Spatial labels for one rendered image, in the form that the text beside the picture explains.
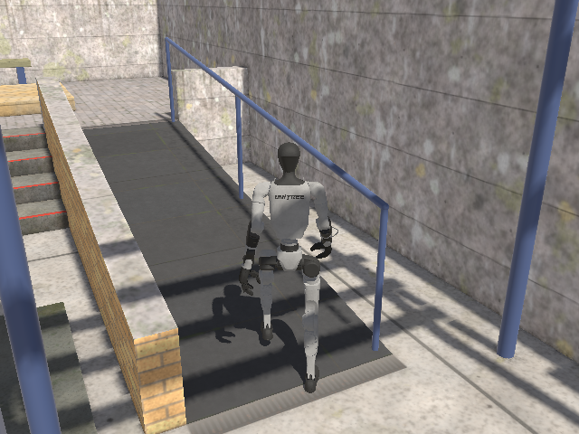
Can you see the right robot upper arm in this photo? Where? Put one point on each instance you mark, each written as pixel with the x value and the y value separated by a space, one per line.
pixel 317 190

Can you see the robot left thigh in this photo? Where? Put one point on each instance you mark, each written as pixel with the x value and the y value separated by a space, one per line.
pixel 268 263

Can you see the robot right hand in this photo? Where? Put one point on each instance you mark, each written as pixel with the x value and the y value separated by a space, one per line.
pixel 318 246

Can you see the robot left forearm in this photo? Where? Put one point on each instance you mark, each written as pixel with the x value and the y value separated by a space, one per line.
pixel 252 240

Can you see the left robot shin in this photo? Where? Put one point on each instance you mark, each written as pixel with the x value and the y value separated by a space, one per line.
pixel 266 300

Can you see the left robot upper arm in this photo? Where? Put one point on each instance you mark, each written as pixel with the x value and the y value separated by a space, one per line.
pixel 261 190

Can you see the robot right forearm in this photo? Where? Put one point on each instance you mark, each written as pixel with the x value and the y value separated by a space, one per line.
pixel 326 235

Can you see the robot left hand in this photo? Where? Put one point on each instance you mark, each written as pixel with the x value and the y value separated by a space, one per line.
pixel 244 273

